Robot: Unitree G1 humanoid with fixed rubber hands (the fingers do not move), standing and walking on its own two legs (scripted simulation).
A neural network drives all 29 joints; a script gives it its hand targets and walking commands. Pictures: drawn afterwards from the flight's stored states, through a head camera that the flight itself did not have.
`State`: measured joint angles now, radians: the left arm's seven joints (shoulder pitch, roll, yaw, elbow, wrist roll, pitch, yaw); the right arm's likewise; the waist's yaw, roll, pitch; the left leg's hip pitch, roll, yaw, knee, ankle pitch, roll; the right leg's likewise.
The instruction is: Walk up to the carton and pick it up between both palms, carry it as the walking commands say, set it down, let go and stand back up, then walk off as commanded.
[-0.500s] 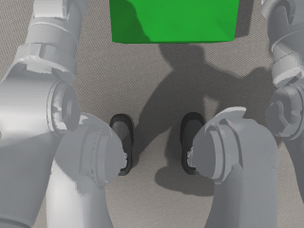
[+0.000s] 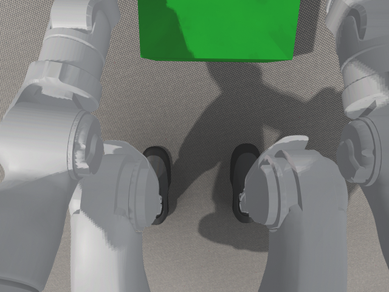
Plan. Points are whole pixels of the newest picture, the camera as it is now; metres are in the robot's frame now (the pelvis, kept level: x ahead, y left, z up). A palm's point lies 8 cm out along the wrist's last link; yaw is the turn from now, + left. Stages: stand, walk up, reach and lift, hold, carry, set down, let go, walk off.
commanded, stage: reach and lift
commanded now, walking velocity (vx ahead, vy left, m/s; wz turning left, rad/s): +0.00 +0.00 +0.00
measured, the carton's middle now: out of the picture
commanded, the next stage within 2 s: none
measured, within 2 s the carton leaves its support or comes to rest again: neither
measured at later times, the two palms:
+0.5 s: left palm out of the picture +0.57 +0.11 -0.13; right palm out of the picture +0.55 -0.21 -0.13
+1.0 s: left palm out of the picture +0.56 +0.12 -0.06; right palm out of the picture +0.55 -0.20 -0.07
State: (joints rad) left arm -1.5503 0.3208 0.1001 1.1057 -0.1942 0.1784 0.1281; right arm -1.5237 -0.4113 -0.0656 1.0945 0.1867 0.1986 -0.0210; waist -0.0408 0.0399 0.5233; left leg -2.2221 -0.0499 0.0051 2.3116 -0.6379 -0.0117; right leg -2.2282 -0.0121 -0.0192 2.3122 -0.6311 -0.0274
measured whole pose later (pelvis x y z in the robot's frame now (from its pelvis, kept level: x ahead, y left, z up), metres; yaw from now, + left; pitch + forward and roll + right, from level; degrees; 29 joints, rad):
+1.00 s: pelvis -0.02 +0.00 +0.07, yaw -2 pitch +30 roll +1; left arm -1.48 0.18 0.41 0.70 0.02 0.33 0.13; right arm -1.54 -0.33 -0.25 0.84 -0.01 0.36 -0.08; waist -0.02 0.02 0.52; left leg -2.02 -0.06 -0.02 2.07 -0.58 -0.03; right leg -2.04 0.03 0.00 2.06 -0.54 -0.01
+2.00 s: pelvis -0.05 +0.01 +0.16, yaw -3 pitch +23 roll +0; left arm -1.40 0.08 0.46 0.56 0.11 0.44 0.23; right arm -1.42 -0.20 -0.33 0.65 -0.08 0.47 -0.16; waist -0.01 0.01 0.52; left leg -1.70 -0.05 -0.02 1.77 -0.48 -0.02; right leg -1.72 0.05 0.02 1.76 -0.44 0.01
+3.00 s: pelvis -0.05 +0.01 +0.26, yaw -3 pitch +14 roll -1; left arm -1.19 0.04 0.39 0.56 0.07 0.43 0.27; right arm -1.21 -0.14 -0.30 0.66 -0.05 0.44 -0.20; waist 0.00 0.02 0.50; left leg -1.26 -0.05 -0.05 1.42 -0.39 -0.02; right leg -1.27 0.05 0.02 1.39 -0.36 0.01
